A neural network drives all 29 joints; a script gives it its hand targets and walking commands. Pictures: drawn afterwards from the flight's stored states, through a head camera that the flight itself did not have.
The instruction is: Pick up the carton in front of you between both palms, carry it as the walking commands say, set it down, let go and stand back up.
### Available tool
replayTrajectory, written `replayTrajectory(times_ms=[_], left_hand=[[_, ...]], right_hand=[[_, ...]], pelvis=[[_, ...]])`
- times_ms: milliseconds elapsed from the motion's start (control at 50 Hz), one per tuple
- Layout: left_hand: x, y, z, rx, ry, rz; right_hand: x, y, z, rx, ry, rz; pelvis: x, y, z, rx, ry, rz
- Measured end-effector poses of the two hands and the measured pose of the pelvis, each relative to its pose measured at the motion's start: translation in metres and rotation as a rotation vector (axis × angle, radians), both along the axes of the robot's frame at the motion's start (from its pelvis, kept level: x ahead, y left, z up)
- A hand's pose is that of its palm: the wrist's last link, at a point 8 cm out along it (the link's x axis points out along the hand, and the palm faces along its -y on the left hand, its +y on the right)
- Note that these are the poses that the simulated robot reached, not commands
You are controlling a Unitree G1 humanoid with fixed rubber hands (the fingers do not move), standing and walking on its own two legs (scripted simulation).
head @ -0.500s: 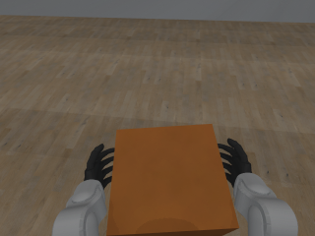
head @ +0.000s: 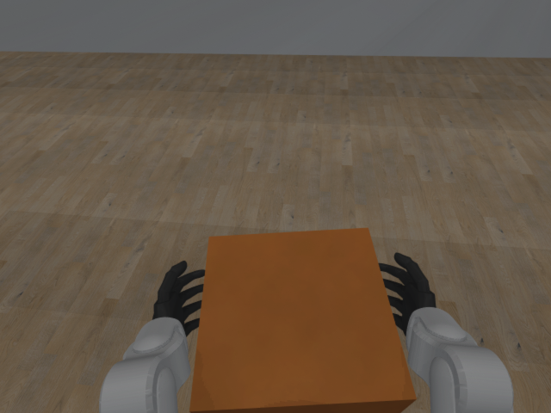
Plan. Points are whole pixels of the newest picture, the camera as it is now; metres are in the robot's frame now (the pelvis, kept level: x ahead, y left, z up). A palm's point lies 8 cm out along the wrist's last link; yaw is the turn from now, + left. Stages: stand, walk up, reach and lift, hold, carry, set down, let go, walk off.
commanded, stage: carry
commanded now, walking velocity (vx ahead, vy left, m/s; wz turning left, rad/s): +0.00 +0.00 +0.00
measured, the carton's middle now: (294, 343) +0.23 +0.00 +0.01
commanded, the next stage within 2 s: hold in 1.42 s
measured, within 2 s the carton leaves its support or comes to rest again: neither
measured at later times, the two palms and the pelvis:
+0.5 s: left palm (176, 344) +0.21 +0.15 +0.07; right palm (421, 335) +0.21 -0.15 +0.07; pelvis -0.02 +0.00 +0.00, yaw +0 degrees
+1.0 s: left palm (187, 345) +0.22 +0.15 +0.03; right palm (407, 337) +0.22 -0.15 +0.03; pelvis -0.06 +0.00 +0.00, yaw +0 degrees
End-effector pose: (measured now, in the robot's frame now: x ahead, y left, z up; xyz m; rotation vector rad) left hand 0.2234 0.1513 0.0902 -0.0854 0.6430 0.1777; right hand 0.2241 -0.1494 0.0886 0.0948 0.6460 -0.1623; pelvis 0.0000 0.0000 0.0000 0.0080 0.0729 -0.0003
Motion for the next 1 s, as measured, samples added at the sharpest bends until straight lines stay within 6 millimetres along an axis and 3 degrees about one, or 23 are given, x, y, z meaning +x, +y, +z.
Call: replayTrajectory(times_ms=[280, 580, 1000], left_hand=[[-0.005, -0.006, -0.004, -0.005, -0.005, -0.008], [-0.017, -0.004, -0.024, 0.040, 0.056, -0.032], [0.001, -0.006, -0.065, 0.101, 0.041, -0.082]], right_hand=[[-0.007, -0.006, -0.002, -0.008, -0.004, -0.006], [-0.017, -0.003, -0.022, -0.059, 0.055, 0.035], [0.000, -0.003, -0.062, -0.123, 0.040, 0.079]], pelvis=[[-0.005, -0.005, -0.002, 0.000, -0.015, -0.002], [-0.032, -0.005, 0.001, -0.005, -0.037, 0.001], [-0.057, -0.005, 0.002, -0.011, -0.036, 0.005]])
